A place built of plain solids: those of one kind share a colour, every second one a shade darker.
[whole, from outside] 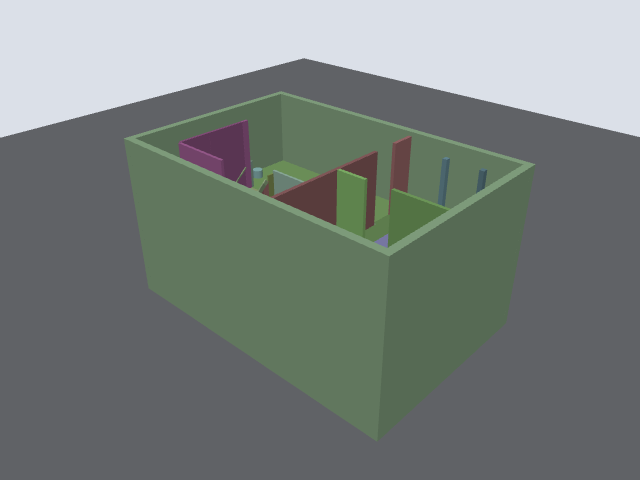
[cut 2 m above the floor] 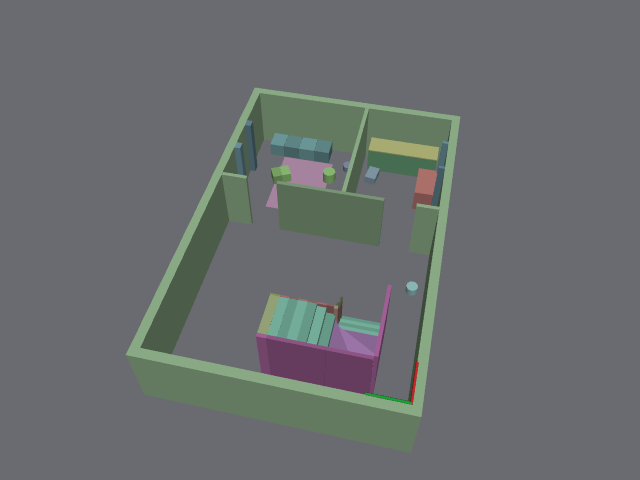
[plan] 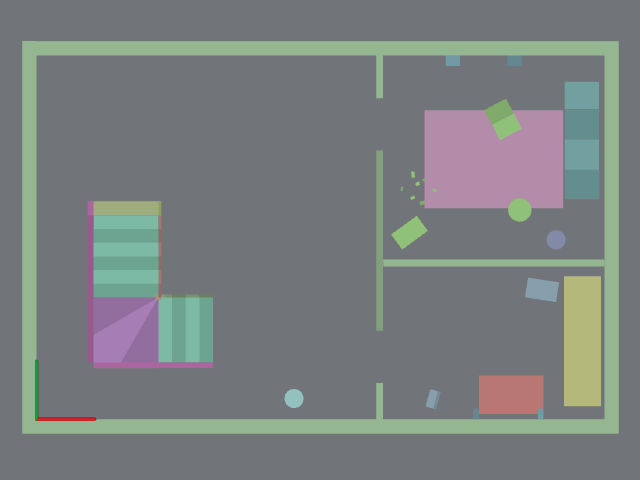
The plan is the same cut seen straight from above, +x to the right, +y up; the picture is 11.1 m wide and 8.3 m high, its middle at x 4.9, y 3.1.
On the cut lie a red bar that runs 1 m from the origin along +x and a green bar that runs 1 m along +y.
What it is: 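A home built round its stair; the hall at the stair's foot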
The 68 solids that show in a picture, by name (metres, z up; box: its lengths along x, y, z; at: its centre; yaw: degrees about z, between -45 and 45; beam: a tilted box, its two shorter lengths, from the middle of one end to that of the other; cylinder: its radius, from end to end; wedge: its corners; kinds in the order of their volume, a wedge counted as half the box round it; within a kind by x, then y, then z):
{
 "wall_1": {"box": [0.25, 6.79, 5.67], "at": [-0.12, 3.15, 2.78]},
 "wall_2": {"box": [10.32, 0.25, 5.67], "at": [4.91, -0.12, 2.78]},
 "wall_3": {"box": [10.32, 0.25, 5.67], "at": [4.91, 6.42, 2.78]},
 "wall_4": {"box": [0.12, 0.63, 3.0], "at": [5.93, 0.31, 1.45]},
 "wall_5": {"box": [0.12, 3.12, 3.0], "at": [5.93, 3.09, 1.45]},
 "wall_6": {"box": [0.12, 0.74, 3.0], "at": [5.93, 5.92, 1.45]},
 "wall_7": {"box": [3.83, 0.12, 3.0], "at": [7.91, 2.7, 1.45]},
 "wall_8": {"box": [0.25, 6.79, 5.67], "at": [9.94, 3.15, 2.78]},
 "upper_floor_1": {"box": [6.01, 2.64, 0.18], "at": [2.88, 5.09, 2.86]},
 "upper_floor_2": {"box": [4.07, 3.68, 0.18], "at": [7.91, 4.58, 2.86]},
 "step_1": {"box": [1.12, 0.24, 1.73], "at": [1.55, 2.23, 0.82]},
 "step_2": {"box": [1.12, 0.24, 1.94], "at": [1.55, 2.46, 0.92]},
 "step_3": {"box": [1.12, 0.24, 2.15], "at": [1.55, 2.7, 1.03]},
 "step_4": {"box": [1.12, 0.24, 2.36], "at": [1.55, 2.94, 1.13]},
 "step_5": {"box": [1.12, 0.24, 2.58], "at": [1.55, 3.17, 1.24]},
 "step_6": {"box": [1.12, 0.24, 2.79], "at": [1.55, 3.41, 1.34]},
 "step_7": {"box": [0.24, 1.12, 0.89], "at": [2.22, 1.55, 0.4]},
 "step_8": {"box": [0.24, 1.12, 0.68], "at": [2.46, 1.55, 0.29]},
 "step_9": {"box": [0.24, 1.12, 0.47], "at": [2.7, 1.55, 0.19]},
 "step_10": {"box": [0.24, 1.12, 0.26], "at": [2.93, 1.55, 0.08]},
 "stair_wall_1": {"box": [0.1, 1.12, 5.52], "at": [0.93, 1.55, 2.71]},
 "stair_wall_2": {"box": [0.1, 1.42, 5.52], "at": [0.93, 2.82, 2.71]},
 "stair_wall_3": {"box": [0.1, 0.25, 5.52], "at": [0.93, 3.65, 2.71]},
 "stair_wall_4": {"box": [1.12, 0.1, 5.52], "at": [1.55, 0.93, 2.71]},
 "stair_wall_5": {"box": [0.94, 0.1, 5.52], "at": [2.58, 0.93, 2.71]},
 "winder_1": {"wedge": [[0.98, 0.98, -0.05], [0.98, 0.98, 1.26], [0.98, 1.46, -0.05], [0.98, 1.46, 1.26], [1.46, 0.98, -0.05], [1.46, 0.98, 1.26], [2.11, 2.11, -0.05], [2.11, 2.11, -0.05], [2.11, 2.11, 1.26], [2.11, 2.11, 1.26]]},
 "winder_2": {"wedge": [[0.98, 1.46, -0.05], [0.98, 1.46, 1.47], [0.98, 2.11, -0.05], [0.98, 2.11, 1.47], [2.11, 2.11, -0.05], [2.11, 2.11, -0.05], [2.11, 2.11, 1.47], [2.11, 2.11, 1.47]]},
 "winder_3": {"wedge": [[1.46, 0.98, -0.05], [1.46, 0.98, 1.05], [1.46, 0.99, -0.05], [1.46, 0.99, 1.05], [2.1, 2.11, -0.05], [2.1, 2.11, 1.05], [2.11, 0.98, -0.05], [2.11, 0.98, 1.05], [2.11, 2.11, -0.05], [2.11, 2.11, 1.05]]},
 "upper_partition_1": {"box": [0.12, 4.54, 2.57], "at": [5.93, 2.27, 4.18]},
 "upper_partition_2": {"box": [0.12, 0.85, 2.57], "at": [5.93, 5.87, 4.18]},
 "kitchen_units_units_1": {"box": [0.62, 2.25, 0.89], "at": [9.45, 1.35, 0.4]},
 "upper_split_1": {"box": [1.01, 0.12, 2.57], "at": [6.5, 2.75, 4.18]},
 "upper_split_2": {"box": [1.92, 0.12, 2.57], "at": [8.86, 2.75, 4.18]},
 "head_1": {"box": [1.12, 0.25, 3.0], "at": [1.55, 3.65, 1.45]},
 "slotfit_living_seat_1": {"box": [0.6, 0.51, 0.51], "at": [9.43, 4.06, 0.21]},
 "slotfit_living_seat_2": {"box": [0.6, 0.53, 0.51], "at": [9.43, 4.58, 0.21]},
 "slotfit_living_seat_3": {"box": [0.6, 0.53, 0.51], "at": [9.43, 5.1, 0.21]},
 "slotfit_living_seat_4": {"box": [0.6, 0.47, 0.51], "at": [9.43, 5.6, 0.21]},
 "slotfit_kitchen_wall_table_1": {"box": [1.12, 0.67, 0.8], "at": [8.21, 0.42, 0.35]},
 "well_guard_1": {"box": [0.97, 0.1, 1.05], "at": [0.49, 3.82, 3.42]},
 "well_guard_2": {"box": [3.75, 0.1, 1.05], "at": [3.99, 3.82, 3.42]},
 "curtains_1": {"box": [0.25, 0.19, 2.26], "at": [7.2, 6.2, 1.19]},
 "curtains_2": {"box": [0.16, 0.19, 2.13], "at": [7.38, 6.2, 4.07]},
 "curtains_3": {"box": [0.1, 0.19, 2.24], "at": [7.6, 0.09, 1.18]},
 "curtains_4": {"box": [0.25, 0.19, 2.26], "at": [8.27, 6.2, 1.19]},
 "curtains_5": {"box": [0.16, 0.19, 2.13], "at": [8.67, 6.2, 4.07]},
 "curtains_6": {"box": [0.1, 0.19, 2.24], "at": [8.72, 0.09, 1.18]},
 "laid_rug_rug_bedroom_1": {"box": [2.49, 1.7, 0.05], "at": [7.91, 4.52, 2.92]},
 "laid_rug_rug_living_1": {"box": [2.4, 1.7, 0.05], "at": [7.91, 4.5, -0.02]},
 "clutter_living_1": {"box": [0.55, 0.33, 0.33], "at": [6.45, 3.23, 0.12], "yaw": 36.1},
 "clutter_living_2": {"box": [0.43, 0.29, 0.39], "at": [8.0, 5.32, 0.14], "yaw": 27.6},
 "clutter_living_3": {"box": [0.43, 0.3, 0.39], "at": [8.13, 5.06, 0.14], "yaw": 27.6},
 "clutter_living_4": {"cylinder": 0.2, "from": [8.35, 3.62, -0.05], "to": [8.35, 3.62, 0.38]},
 "guard_1": {"box": [0.05, 0.24, 2.63], "at": [2.13, 2.23, 1.27]},
 "guard_2": {"box": [0.05, 0.24, 2.84], "at": [2.13, 2.46, 1.37]},
 "guard_3": {"box": [0.05, 0.24, 3.69], "at": [2.13, 3.41, 1.79]},
 "clutter_kitchen_1": {"box": [0.14, 0.31, 0.5], "at": [6.83, 0.35, 0.2], "yaw": -15.1},
 "clutter_kitchen_2": {"box": [0.16, 0.32, 0.3], "at": [6.87, 0.34, 0.1], "yaw": -15.1},
 "clutter_kitchen_3": {"box": [0.55, 0.35, 0.31], "at": [8.74, 2.24, 0.11], "yaw": -8.9},
 "slotfit_hallpiece_corner_1": {"cylinder": 0.18, "from": [0.44, 4.56, 2.9], "to": [0.44, 4.56, 3.24]},
 "slotfit_hallpiece_corner_2": {"cylinder": 0.16, "from": [4.45, 0.36, -0.05], "to": [4.45, 0.36, 0.23]},
 "kitchen_units_worktop_1": {"box": [0.64, 2.25, 0.04], "at": [9.44, 1.35, 0.86]},
 "head_guard_1": {"box": [0.05, 0.25, 3.9], "at": [2.13, 3.65, 1.9]},
 "newel_1": {"box": [0.1, 0.1, 2.63], "at": [2.11, 2.11, 1.27]},
 "slotfit_living_corner_1": {"cylinder": 0.17, "from": [8.98, 3.1, -0.05], "to": [8.98, 3.1, 0.21]},
 "guard_cap_1": {"beam": [0.18, 0.05], "from": [2.13, 3.11, 3.36], "to": [2.13, 3.35, 3.57]},
 "guard_cap_2": {"beam": [0.18, 0.05], "from": [2.52, 2.13, 1.46], "to": [2.28, 2.13, 1.68]},
 "guard_cap_3": {"beam": [0.18, 0.05], "from": [2.99, 2.13, 1.04], "to": [2.75, 2.13, 1.26]}
}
